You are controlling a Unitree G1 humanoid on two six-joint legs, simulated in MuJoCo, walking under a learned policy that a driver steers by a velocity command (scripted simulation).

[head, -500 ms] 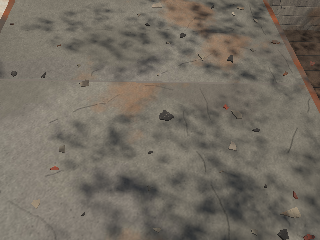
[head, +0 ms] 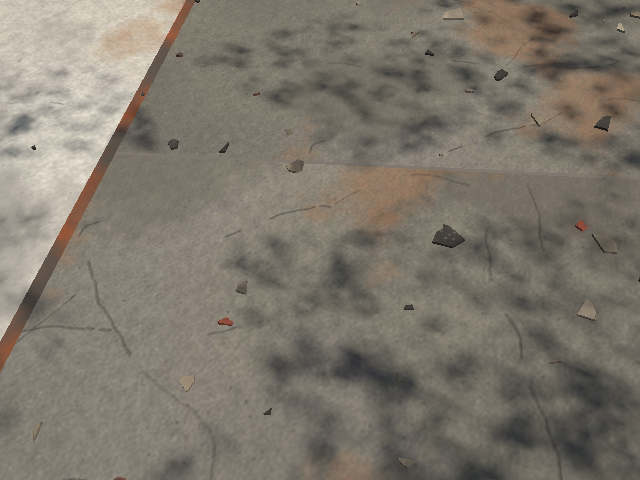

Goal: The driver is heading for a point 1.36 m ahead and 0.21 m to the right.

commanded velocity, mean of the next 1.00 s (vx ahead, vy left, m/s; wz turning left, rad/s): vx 0.00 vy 0.00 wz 0.04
